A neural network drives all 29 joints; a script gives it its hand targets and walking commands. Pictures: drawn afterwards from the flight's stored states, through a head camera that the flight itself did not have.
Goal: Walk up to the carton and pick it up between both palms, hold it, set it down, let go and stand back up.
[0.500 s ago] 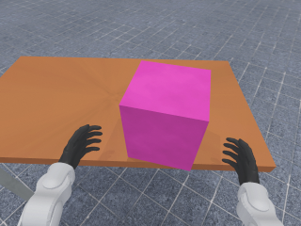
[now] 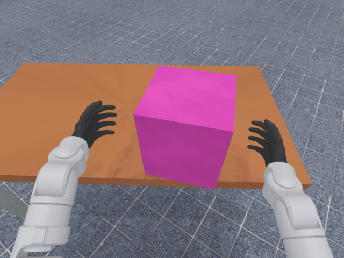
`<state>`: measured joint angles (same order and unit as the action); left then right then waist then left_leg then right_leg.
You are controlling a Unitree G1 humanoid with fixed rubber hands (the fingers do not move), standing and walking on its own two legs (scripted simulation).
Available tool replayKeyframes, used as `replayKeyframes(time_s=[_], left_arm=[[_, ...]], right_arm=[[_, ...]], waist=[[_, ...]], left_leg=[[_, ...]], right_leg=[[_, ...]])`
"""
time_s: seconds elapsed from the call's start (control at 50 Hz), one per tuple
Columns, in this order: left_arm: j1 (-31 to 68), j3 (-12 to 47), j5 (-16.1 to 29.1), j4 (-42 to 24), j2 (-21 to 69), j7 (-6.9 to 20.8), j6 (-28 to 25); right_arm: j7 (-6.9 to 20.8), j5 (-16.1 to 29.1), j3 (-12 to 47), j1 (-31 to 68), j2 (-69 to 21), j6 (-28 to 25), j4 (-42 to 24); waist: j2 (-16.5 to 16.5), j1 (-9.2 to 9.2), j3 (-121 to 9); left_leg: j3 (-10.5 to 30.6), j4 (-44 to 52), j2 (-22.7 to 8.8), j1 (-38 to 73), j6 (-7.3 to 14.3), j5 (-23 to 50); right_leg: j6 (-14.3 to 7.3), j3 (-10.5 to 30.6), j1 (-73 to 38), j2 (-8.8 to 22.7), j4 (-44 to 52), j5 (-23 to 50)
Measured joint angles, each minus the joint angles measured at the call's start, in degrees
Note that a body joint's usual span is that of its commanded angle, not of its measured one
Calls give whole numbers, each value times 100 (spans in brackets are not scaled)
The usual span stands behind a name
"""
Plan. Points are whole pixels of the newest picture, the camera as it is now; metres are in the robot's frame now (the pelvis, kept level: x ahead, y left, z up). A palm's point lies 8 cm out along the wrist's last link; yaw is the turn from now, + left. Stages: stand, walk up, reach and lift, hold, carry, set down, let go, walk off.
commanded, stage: reach and lift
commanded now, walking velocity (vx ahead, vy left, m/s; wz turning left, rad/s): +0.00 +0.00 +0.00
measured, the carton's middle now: (187, 128) +0.45 -0.01 +0.04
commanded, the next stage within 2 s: none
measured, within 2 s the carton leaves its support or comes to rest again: neither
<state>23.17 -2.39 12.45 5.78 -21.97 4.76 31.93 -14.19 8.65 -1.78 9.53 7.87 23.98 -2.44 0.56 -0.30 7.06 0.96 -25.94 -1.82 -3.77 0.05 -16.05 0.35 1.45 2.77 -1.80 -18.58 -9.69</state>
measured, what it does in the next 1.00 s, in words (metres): stands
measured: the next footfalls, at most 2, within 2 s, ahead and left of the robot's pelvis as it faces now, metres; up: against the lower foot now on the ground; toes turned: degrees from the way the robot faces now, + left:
none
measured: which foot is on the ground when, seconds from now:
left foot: down 0.00-1.00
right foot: down 0.00-1.00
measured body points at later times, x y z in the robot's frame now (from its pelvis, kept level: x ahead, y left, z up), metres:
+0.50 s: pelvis +0.00 +0.00 +0.00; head +0.03 +0.01 +0.45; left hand +0.43 +0.19 +0.17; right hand +0.39 -0.19 +0.13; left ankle -0.01 +0.11 -0.74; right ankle +0.01 -0.13 -0.74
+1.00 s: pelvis -0.01 +0.00 +0.00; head +0.02 +0.01 +0.45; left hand +0.47 +0.16 +0.19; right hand +0.42 -0.21 +0.16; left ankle -0.01 +0.11 -0.74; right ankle +0.01 -0.13 -0.74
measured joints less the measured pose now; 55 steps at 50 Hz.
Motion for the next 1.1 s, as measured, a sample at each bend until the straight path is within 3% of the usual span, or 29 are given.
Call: replayKeyframes(time_s=[0.4,0.6,0.74,0.9,1.1], left_arm=[[1586,5,-1,1147,0,-156,56],[2523,129,0,2228,1,-233,-78],[3189,152,0,3039,-1,-260,-216],[3726,344,0,4344,2,-295,-760],[3975,743,4,5678,2,-306,-1723]], right_arm=[[-78,117,-145,1633,154,1,1279],[-88,117,-204,2562,190,-58,2151],[-77,121,-204,3012,305,-148,2770],[-25,139,-204,3587,326,-294,3605],[-20,138,-207,4056,326,-852,4755]], waist=[[0,16,-85],[0,292,-353],[7,381,-422],[10,386,-597],[9,482,-730]], left_leg=[[0,0,0,-414,-21,74],[0,0,0,-744,-26,123],[0,0,0,-784,-35,136],[0,0,0,-985,-35,189],[0,0,0,-1171,-42,218]], right_leg=[[0,0,421,1,-13,68],[0,0,747,1,-5,122],[0,0,788,1,-9,133],[1,0,997,1,-23,183],[1,0,1197,1,-53,198]])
